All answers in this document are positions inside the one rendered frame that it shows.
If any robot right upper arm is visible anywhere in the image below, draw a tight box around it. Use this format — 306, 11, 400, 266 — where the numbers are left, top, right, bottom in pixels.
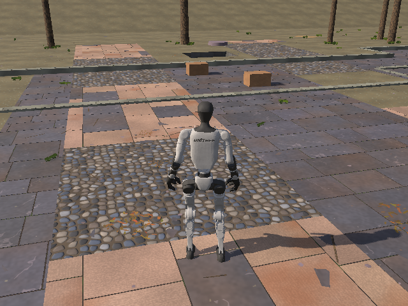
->
218, 129, 234, 164

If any right robot hand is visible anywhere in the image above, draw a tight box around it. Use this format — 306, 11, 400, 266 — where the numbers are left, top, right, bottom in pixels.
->
225, 178, 240, 192

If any left robot foot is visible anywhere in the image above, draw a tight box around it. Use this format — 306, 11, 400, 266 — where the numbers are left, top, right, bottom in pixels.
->
186, 244, 195, 259

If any robot left upper arm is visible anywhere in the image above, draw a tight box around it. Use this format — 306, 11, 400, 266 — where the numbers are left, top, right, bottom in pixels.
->
174, 129, 192, 164

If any left robot hand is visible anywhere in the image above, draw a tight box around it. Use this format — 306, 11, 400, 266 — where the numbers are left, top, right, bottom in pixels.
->
166, 176, 181, 191

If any robot right forearm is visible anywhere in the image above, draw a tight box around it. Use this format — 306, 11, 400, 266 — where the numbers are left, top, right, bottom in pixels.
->
228, 155, 239, 180

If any robot left forearm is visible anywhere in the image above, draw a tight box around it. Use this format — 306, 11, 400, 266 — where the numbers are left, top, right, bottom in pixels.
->
168, 154, 180, 179

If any right robot foot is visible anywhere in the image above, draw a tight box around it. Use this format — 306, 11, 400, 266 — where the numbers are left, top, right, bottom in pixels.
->
216, 246, 225, 263

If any robot foot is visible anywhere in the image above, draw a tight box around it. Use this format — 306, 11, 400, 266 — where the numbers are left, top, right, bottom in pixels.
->
186, 244, 195, 259
216, 246, 225, 263

